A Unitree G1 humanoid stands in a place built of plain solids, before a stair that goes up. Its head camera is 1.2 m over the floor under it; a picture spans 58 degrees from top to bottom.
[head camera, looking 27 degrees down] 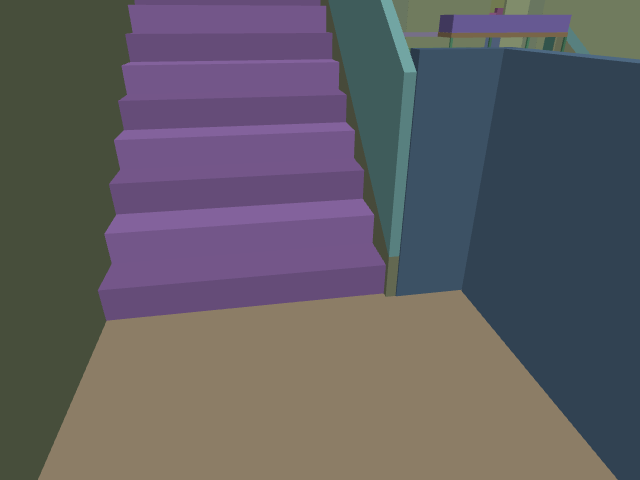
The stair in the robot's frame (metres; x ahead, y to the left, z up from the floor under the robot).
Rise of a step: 0.16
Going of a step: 0.23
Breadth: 1.29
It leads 10 degrees to the left of straight ahead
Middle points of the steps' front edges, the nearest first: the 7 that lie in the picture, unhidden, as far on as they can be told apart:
1.67 0.32 0.16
1.89 0.36 0.32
2.12 0.40 0.48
2.35 0.44 0.64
2.57 0.47 0.80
2.80 0.51 0.96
3.02 0.55 1.12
